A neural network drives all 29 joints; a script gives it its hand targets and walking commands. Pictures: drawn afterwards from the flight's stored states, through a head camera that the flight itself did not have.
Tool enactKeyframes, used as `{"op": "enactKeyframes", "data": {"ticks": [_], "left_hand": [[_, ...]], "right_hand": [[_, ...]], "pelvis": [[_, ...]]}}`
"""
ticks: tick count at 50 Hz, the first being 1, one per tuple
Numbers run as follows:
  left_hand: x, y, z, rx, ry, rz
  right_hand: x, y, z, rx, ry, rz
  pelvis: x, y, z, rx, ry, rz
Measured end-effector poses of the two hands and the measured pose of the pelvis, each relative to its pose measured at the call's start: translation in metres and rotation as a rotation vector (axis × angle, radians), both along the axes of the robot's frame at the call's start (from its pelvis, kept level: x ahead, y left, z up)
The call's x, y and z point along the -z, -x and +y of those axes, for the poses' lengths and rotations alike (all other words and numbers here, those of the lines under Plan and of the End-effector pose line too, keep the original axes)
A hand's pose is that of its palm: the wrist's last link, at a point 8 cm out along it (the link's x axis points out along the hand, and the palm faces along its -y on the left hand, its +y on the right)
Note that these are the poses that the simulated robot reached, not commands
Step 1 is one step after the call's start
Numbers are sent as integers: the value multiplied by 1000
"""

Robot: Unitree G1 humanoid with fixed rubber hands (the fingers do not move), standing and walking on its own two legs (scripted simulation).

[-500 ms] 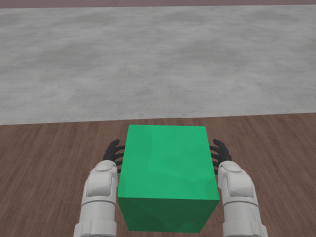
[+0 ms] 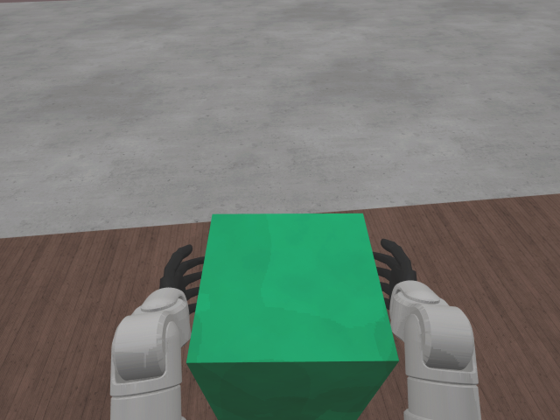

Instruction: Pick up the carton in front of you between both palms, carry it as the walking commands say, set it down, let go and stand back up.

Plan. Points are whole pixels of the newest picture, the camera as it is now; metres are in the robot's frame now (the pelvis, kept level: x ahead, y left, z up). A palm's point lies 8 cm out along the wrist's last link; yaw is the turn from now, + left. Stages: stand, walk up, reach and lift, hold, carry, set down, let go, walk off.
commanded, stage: carry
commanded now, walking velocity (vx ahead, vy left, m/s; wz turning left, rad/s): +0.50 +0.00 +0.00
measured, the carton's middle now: (287, 322) +0.27 +0.01 +0.02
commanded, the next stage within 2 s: none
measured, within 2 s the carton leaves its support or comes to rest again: neither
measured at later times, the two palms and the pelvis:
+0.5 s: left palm (217, 161) +0.55 +0.14 +0.10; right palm (372, 154) +0.58 -0.15 +0.10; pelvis +0.30 -0.03 +0.01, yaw +3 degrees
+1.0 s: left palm (232, 83) +0.91 +0.15 +0.10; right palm (346, 79) +0.91 -0.15 +0.11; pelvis +0.65 +0.00 +0.01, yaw +0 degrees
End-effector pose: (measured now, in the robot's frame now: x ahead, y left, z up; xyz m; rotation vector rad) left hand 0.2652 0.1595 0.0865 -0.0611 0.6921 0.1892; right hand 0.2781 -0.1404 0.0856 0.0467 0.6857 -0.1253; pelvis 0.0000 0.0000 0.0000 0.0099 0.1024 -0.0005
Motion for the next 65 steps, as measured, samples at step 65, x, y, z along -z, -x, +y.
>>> {"op": "enactKeyframes", "data": {"ticks": [65], "left_hand": [[-25, -877, -26, -39, -45, 6]], "right_hand": [[-21, -895, -25, -68, -3, 2]], "pelvis": [[-1, -837, -39, -42, -5, -37]]}}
